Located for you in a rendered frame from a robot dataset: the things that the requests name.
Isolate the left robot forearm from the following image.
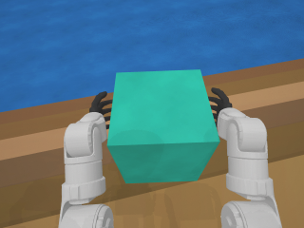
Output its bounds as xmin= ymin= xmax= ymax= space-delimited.
xmin=58 ymin=112 xmax=107 ymax=228

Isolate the robot right upper arm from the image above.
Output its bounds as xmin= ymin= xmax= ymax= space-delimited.
xmin=220 ymin=200 xmax=282 ymax=228

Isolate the robot left hand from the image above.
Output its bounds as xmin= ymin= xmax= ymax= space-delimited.
xmin=89 ymin=91 xmax=113 ymax=129

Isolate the carton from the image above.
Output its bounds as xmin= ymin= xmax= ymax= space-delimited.
xmin=106 ymin=69 xmax=220 ymax=183

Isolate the robot right hand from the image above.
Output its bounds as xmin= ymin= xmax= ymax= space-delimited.
xmin=208 ymin=87 xmax=233 ymax=127

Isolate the robot left upper arm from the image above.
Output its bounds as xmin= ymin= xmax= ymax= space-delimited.
xmin=60 ymin=203 xmax=114 ymax=228

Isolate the right robot forearm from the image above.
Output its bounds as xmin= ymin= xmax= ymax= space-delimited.
xmin=217 ymin=107 xmax=282 ymax=228

